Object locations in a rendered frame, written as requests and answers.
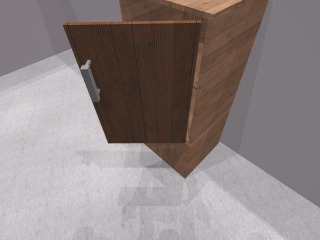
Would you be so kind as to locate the cupboard door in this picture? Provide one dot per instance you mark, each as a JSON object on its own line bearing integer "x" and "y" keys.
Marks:
{"x": 145, "y": 72}

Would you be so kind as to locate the handle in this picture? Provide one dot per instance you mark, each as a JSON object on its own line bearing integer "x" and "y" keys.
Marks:
{"x": 90, "y": 82}

